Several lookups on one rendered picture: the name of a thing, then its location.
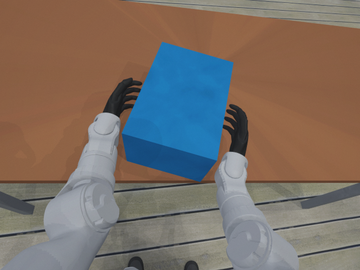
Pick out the right robot hand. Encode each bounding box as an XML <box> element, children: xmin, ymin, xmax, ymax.
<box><xmin>223</xmin><ymin>104</ymin><xmax>249</xmax><ymax>156</ymax></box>

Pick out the left robot hand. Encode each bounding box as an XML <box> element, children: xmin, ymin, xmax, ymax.
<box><xmin>103</xmin><ymin>78</ymin><xmax>142</xmax><ymax>117</ymax></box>

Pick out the right robot upper arm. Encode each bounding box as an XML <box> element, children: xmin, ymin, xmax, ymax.
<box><xmin>226</xmin><ymin>220</ymin><xmax>299</xmax><ymax>270</ymax></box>

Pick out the robot left foot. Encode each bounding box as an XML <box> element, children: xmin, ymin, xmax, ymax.
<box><xmin>128</xmin><ymin>256</ymin><xmax>144</xmax><ymax>270</ymax></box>

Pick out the table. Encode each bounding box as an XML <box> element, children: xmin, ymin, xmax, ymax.
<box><xmin>0</xmin><ymin>0</ymin><xmax>360</xmax><ymax>215</ymax></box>

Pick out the left robot upper arm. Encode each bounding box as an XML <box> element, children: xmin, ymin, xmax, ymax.
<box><xmin>1</xmin><ymin>182</ymin><xmax>119</xmax><ymax>270</ymax></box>

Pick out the carton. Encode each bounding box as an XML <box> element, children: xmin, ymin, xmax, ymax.
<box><xmin>121</xmin><ymin>42</ymin><xmax>233</xmax><ymax>182</ymax></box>

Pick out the left robot forearm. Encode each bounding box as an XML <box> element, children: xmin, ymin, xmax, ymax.
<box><xmin>44</xmin><ymin>112</ymin><xmax>120</xmax><ymax>229</ymax></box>

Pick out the right robot forearm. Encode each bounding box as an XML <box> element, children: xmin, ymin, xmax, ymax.
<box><xmin>214</xmin><ymin>152</ymin><xmax>272</xmax><ymax>243</ymax></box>

